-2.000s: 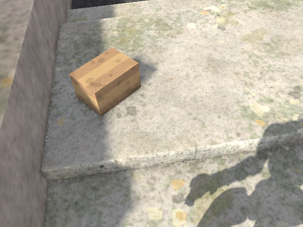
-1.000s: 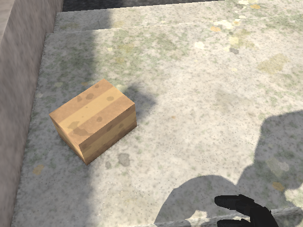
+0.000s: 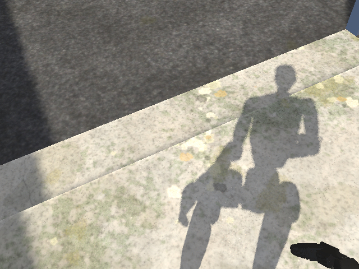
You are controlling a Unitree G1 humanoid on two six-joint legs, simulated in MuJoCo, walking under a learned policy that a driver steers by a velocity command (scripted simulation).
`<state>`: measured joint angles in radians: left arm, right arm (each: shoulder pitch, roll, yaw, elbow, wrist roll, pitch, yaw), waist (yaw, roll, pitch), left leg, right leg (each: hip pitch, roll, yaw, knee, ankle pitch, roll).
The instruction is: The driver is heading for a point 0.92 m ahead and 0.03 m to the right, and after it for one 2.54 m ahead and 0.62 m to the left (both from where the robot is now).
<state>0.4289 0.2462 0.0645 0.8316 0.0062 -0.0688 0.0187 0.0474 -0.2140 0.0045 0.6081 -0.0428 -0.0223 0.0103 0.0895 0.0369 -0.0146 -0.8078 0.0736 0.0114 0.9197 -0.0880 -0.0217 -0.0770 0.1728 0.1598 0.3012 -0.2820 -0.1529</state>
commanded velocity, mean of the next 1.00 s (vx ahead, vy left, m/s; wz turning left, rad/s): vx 0.50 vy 0.00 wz -0.25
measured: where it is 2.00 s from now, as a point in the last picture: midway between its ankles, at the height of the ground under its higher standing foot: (228, 135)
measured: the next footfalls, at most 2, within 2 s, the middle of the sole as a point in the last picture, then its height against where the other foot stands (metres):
left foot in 0.14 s outside the picture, level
right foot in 0.66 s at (251, 265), level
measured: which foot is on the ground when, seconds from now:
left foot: up 0.00-0.12, down 0.14-0.66, up 0.68-1.00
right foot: down 0.00-0.14, up 0.16-0.64, down 0.66-1.00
